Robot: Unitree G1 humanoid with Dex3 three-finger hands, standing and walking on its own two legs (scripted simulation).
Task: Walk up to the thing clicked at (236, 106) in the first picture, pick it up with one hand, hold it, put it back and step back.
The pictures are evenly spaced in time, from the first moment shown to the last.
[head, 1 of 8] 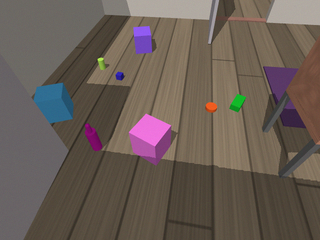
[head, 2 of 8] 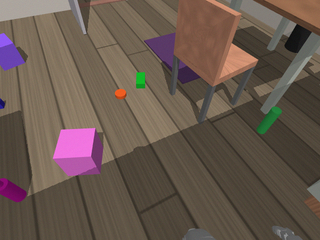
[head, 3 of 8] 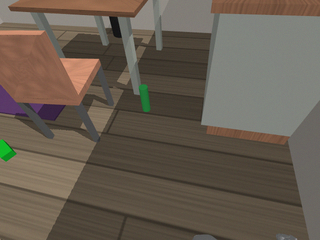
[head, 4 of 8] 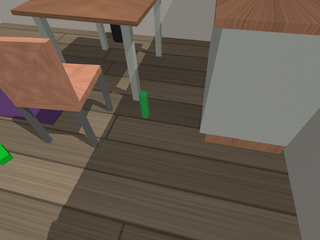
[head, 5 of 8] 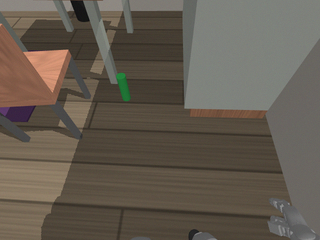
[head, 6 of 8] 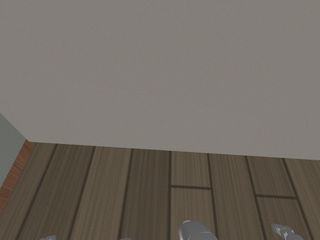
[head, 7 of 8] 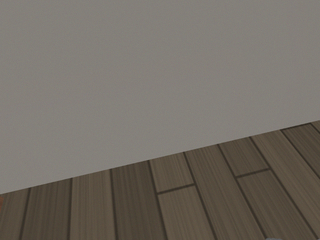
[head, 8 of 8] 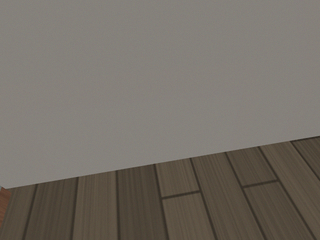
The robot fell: no
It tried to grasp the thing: no
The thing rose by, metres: 0.00
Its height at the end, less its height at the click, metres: +0.00
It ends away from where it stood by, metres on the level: 0.00
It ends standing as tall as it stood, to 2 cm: yes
